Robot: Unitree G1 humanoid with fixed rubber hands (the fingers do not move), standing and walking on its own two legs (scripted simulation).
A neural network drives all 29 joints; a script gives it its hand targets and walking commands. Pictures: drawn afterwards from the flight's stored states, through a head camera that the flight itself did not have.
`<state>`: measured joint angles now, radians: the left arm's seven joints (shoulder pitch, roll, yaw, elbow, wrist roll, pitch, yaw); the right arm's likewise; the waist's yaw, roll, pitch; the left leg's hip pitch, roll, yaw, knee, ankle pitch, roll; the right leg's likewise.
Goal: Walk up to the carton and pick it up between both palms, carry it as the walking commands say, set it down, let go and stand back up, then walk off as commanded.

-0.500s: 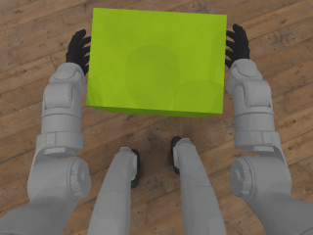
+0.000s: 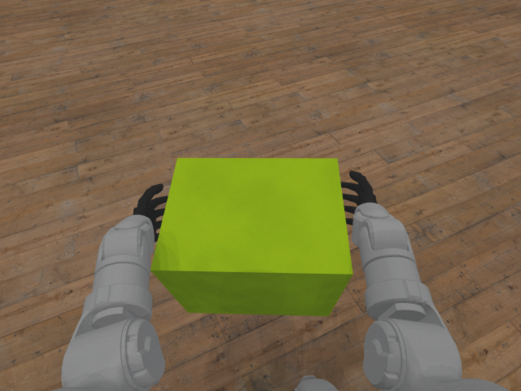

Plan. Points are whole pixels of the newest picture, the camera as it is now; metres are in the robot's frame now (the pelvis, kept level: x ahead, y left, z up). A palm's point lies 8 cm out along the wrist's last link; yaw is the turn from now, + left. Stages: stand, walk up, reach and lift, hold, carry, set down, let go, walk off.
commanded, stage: reach and lift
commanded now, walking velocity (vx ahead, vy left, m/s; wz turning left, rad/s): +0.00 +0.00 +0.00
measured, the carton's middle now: (257, 241) +0.37 +0.00 -0.01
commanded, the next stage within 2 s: hold in 1.36 s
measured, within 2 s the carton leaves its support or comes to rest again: neither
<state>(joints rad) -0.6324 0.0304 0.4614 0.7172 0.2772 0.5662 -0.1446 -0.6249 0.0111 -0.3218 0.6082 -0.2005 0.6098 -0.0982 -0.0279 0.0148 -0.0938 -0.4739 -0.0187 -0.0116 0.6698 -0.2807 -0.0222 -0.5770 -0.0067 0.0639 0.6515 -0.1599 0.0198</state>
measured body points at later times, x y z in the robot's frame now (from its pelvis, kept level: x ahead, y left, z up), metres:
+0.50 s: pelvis +0.05 +0.01 +0.02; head +0.01 +0.02 +0.47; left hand +0.36 +0.18 +0.06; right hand +0.36 -0.19 +0.07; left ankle +0.04 +0.13 -0.72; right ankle +0.11 -0.12 -0.72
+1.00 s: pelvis +0.03 +0.01 +0.02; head +0.00 +0.00 +0.47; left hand +0.34 +0.18 +0.05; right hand +0.35 -0.19 +0.07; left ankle +0.04 +0.13 -0.72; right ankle +0.11 -0.12 -0.72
